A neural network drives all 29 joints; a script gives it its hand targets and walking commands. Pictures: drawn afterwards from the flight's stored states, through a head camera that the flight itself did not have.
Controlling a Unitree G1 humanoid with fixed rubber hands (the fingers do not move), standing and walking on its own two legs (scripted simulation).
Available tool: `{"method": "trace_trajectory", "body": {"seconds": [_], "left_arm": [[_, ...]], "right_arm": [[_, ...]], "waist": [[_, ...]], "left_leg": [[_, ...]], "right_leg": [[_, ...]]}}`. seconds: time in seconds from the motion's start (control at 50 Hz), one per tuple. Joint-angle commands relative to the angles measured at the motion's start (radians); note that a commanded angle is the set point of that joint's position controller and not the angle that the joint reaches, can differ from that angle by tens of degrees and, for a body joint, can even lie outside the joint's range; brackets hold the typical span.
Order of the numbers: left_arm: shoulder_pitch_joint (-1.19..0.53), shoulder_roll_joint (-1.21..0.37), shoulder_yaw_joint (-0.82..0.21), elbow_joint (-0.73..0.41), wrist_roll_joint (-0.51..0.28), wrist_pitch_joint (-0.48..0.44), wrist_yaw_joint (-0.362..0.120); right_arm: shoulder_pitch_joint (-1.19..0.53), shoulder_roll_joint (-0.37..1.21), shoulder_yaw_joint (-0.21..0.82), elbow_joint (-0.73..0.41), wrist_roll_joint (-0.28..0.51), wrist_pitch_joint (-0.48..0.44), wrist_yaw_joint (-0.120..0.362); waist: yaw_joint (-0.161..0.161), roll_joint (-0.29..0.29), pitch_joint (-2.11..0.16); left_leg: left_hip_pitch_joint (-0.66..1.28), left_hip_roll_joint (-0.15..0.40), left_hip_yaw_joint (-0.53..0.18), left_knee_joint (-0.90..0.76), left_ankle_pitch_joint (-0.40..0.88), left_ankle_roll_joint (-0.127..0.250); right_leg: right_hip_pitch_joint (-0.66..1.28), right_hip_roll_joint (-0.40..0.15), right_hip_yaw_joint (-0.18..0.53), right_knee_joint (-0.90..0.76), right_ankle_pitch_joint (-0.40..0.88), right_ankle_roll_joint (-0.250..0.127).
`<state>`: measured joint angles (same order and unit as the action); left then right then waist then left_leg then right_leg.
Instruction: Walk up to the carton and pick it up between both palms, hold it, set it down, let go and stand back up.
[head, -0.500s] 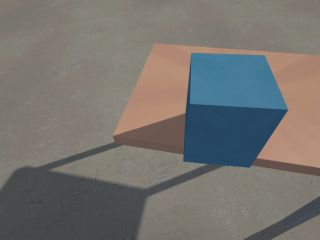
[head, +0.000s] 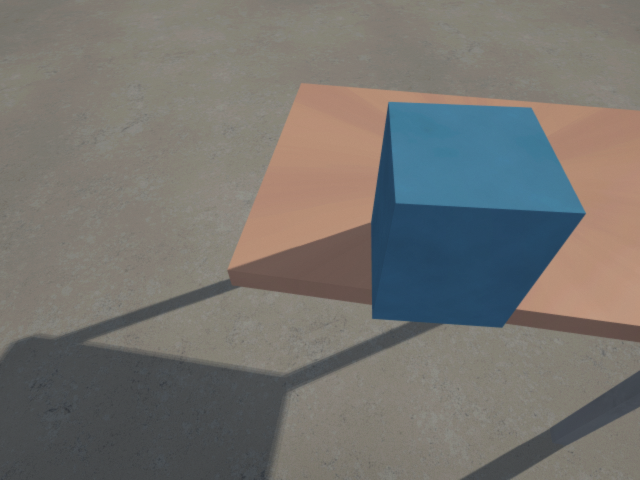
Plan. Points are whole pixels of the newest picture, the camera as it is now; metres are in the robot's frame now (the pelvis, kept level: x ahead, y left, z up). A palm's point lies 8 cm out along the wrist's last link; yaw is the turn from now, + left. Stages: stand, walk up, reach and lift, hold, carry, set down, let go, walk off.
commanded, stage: walk up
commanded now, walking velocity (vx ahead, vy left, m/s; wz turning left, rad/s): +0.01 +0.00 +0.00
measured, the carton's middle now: (447, 218) +0.48 -0.17 +0.05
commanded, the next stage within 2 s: none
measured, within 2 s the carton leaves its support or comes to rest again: neither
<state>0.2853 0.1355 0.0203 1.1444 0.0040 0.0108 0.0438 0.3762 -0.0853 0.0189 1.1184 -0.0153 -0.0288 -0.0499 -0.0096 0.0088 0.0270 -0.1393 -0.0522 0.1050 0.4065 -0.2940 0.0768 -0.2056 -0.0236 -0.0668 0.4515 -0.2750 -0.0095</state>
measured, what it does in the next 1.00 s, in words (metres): steps to the right: right foot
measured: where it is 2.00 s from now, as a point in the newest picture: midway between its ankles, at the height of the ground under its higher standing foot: outside the picture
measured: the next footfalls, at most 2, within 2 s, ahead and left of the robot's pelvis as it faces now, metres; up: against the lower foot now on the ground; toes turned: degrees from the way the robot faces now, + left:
right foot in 0.94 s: +0.18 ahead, -0.33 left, +0.00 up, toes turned -11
left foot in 1.60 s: +0.01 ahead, +0.02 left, +0.00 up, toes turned +1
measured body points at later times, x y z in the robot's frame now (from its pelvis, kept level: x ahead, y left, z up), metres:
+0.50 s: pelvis -0.01 -0.03 +0.00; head +0.00 -0.03 +0.45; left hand -0.08 +0.16 -0.16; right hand -0.05 -0.23 -0.16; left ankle -0.05 +0.07 -0.74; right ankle -0.02 -0.11 -0.74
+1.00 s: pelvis +0.08 -0.18 -0.01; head +0.13 -0.22 +0.43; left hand +0.15 +0.05 -0.15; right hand -0.01 -0.41 -0.18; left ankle -0.04 +0.04 -0.72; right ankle +0.14 -0.32 -0.74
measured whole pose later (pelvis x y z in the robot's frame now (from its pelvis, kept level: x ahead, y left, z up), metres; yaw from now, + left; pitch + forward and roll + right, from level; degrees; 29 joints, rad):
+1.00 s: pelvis +0.08 -0.18 -0.01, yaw -4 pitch +1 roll -1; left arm 0.19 0.14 0.05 1.02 0.03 -0.06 -0.02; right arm 0.39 -0.21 -0.05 1.12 -0.02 -0.04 -0.04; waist -0.02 0.10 0.11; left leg -0.12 0.21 0.02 0.65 -0.49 -0.06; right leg -0.40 -0.07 -0.11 0.56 -0.18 0.02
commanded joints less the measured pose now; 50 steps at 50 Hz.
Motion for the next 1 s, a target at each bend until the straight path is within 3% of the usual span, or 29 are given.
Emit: {"method": "trace_trajectory", "body": {"seconds": [0.0,0.1,0.18,0.38,0.46,0.48,0.5,0.52,0.54,0.56,0.6,0.64,0.68,0.74,0.8,0.84,0.86,0.88,0.9,0.92,0.94,0.96,0.98], "left_arm": [[0.1,0.046,-0.004,0.026,0.0,-0.019,0.005],[0.1,0.028,-0.018,0.028,-0.001,-0.014,0.004],[0.106,0.042,-0.016,0.037,-0.001,-0.02,0.001],[0.127,0.024,-0.026,0.054,-0.001,-0.038,-0.004],[0.148,0.016,-0.03,0.062,0.0,-0.037,-0.003],[0.141,0.014,-0.035,0.052,0.001,-0.033,0.003],[0.062,0.174,0.03,-0.001,-0.006,0.002,-0.026],[-0.016,0.148,0.025,-0.044,0.006,0.016,-0.036],[-0.029,0.121,0.027,-0.066,0.023,0.024,-0.044],[-0.023,0.081,0.023,-0.093,0.029,0.022,-0.054],[0.023,0.058,0.026,-0.106,0.036,0.016,-0.069],[0.042,0.063,0.035,-0.116,0.037,0.018,-0.078],[0.067,0.047,0.035,-0.127,0.031,0.023,-0.084],[0.033,0.057,0.04,-0.162,0.017,0.023,-0.093],[-0.063,0.085,0.049,-0.201,0.012,0.002,-0.093],[-0.054,0.104,0.058,-0.196,0.013,-0.017,-0.081],[0.007,0.105,0.061,-0.168,0.01,-0.026,-0.07],[0.112,0.108,0.057,-0.125,0.016,-0.047,-0.057],[0.224,0.178,0.072,-0.083,0.029,-0.076,-0.047],[0.301,0.249,0.09,-0.049,0.034,-0.092,-0.037],[0.308,0.305,0.096,-0.043,0.027,-0.093,-0.03],[0.253,0.295,0.093,-0.052,0.011,-0.084,-0.026],[0.207,0.229,0.069,-0.066,0.009,-0.078,-0.025]], "right_arm": [[0.107,-0.053,-0.007,0.001,0.012,-0.014,0.001],[0.072,-0.059,-0.01,0.015,0.0,0.006,0.012],[0.091,-0.051,-0.008,0.031,0.001,0.008,0.01],[0.057,-0.067,-0.017,0.037,0.008,0.008,0.008],[0.061,-0.065,-0.016,0.048,0.009,0.011,0.009],[0.049,-0.064,-0.013,0.042,0.008,0.012,0.008],[0.178,-0.276,-0.086,0.041,-0.016,0.017,-0.016],[0.229,-0.354,-0.11,0.062,-0.015,0.027,-0.03],[0.205,-0.335,-0.109,0.052,-0.015,0.033,-0.04],[0.166,-0.3,-0.107,0.043,-0.013,0.033,-0.043],[0.109,-0.207,-0.089,0.021,-0.017,0.023,-0.038],[0.077,-0.171,-0.076,0.004,-0.017,0.013,-0.026],[0.067,-0.192,-0.082,-0.01,-0.02,-0.004,-0.014],[0.063,-0.219,-0.088,-0.023,-0.03,-0.023,0.0],[0.092,-0.219,-0.085,-0.023,-0.032,-0.037,0.01],[0.117,-0.244,-0.09,-0.015,-0.037,-0.039,0.015],[0.095,-0.258,-0.094,-0.022,-0.038,-0.039,0.017],[0.087,-0.227,-0.087,-0.011,-0.018,-0.032,0.013],[0.15,-0.215,-0.088,0.004,-0.009,-0.025,0.008],[0.203,-0.177,-0.072,-0.008,-0.001,-0.019,0.008],[0.265,-0.105,-0.048,-0.014,0.025,-0.011,0.012],[0.246,-0.12,-0.056,-0.003,0.039,0.002,0.014],[0.171,-0.161,-0.065,-0.007,0.037,0.011,0.02]], "waist": [[0.009,-0.14,-0.014],[0.016,-0.01,0.15],[0.011,0.031,0.118],[0.008,-0.031,0.037],[0.009,-0.021,0.068],[0.014,-0.047,0.077],[-0.097,-0.133,0.043],[-0.127,0.008,0.08],[-0.106,0.041,0.134],[-0.077,0.081,0.172],[-0.019,0.12,0.182],[0.003,0.125,0.172],[0.02,0.155,0.156],[0.021,0.227,0.156],[-0.02,0.256,0.173],[-0.03,0.241,0.148],[-0.002,0.241,0.109],[0.065,0.163,0.058],[0.089,0.006,-0.064],[0.087,-0.197,-0.178],[0.068,-0.364,-0.286],[0.064,-0.418,-0.34],[0.055,-0.382,-0.289]], "left_leg": [[-0.018,0.154,-0.124,-0.055,0.308,-0.011],[-0.063,0.145,-0.133,-0.096,0.181,-0.029],[-0.041,0.14,-0.129,-0.099,0.162,-0.031],[0.026,0.153,-0.12,-0.084,0.177,-0.04],[0.013,0.152,-0.118,-0.088,0.163,-0.045],[0.002,0.153,-0.12,-0.106,0.151,-0.053],[0.273,0.349,-0.34,-0.143,-0.348,0.032],[0.275,0.501,-0.496,-0.23,-0.488,0.077],[0.172,0.597,-0.54,-0.285,-0.505,0.098],[0.09,0.609,-0.516,-0.306,-0.454,0.117],[-0.05,0.508,-0.366,-0.307,-0.347,0.077],[-0.119,0.412,-0.242,-0.282,-0.255,0.021],[-0.124,0.369,-0.147,-0.27,-0.162,-0.005],[-0.138,0.325,-0.041,-0.255,-0.074,-0.035],[-0.143,0.318,-0.024,-0.23,0.012,-0.049],[-0.093,0.331,-0.06,-0.183,0.085,-0.031],[-0.079,0.321,-0.041,-0.105,0.13,-0.032],[-0.067,0.209,0.022,0.084,0.206,-0.046],[-0.095,0.146,0.024,0.255,0.04,-0.069],[-0.19,0.103,-0.003,0.401,-0.228,-0.096],[-0.286,0.075,-0.028,0.52,-0.339,-0.11],[-0.242,0.101,-0.065,0.571,-0.324,-0.099],[-0.214,0.118,-0.111,0.605,-0.31,-0.089]], "right_leg": [[0.138,-0.116,0.107,-0.059,0.43,-0.046],[0.023,-0.098,0.114,-0.122,0.215,-0.035],[0.034,-0.1,0.128,-0.136,0.183,-0.042],[0.046,-0.094,0.123,-0.155,0.196,-0.039],[0.026,-0.094,0.127,-0.166,0.169,-0.039],[0.029,-0.083,0.127,-0.171,0.18,-0.044],[-0.334,0.015,0.01,0.124,-0.305,-0.016],[-0.498,0.017,-0.001,0.333,-0.285,-0.004],[-0.532,-0.024,0.011,0.467,-0.205,0.01],[-0.537,-0.06,0.042,0.542,-0.145,0.023],[-0.482,-0.071,0.095,0.638,-0.052,0.037],[-0.433,-0.041,0.083,0.657,0.014,0.048],[-0.423,-0.033,0.05,0.646,0.079,0.057],[-0.364,-0.06,0.014,0.465,0.155,0.069],[-0.275,-0.076,-0.047,0.214,0.161,0.086],[-0.204,-0.062,-0.094,0.094,0.114,0.09],[-0.126,-0.052,-0.102,0.023,0.144,0.084],[0.028,-0.046,-0.064,-0.116,0.306,0.071],[0.224,-0.094,-0.02,-0.106,0.53,0.08],[0.408,-0.219,0.078,-0.014,0.935,0.076],[0.542,-0.343,0.206,0.031,1.173,-0.002],[0.469,-0.347,0.23,-0.01,1.018,-0.06],[0.367,-0.314,0.197,-0.036,0.981,-0.029]]}}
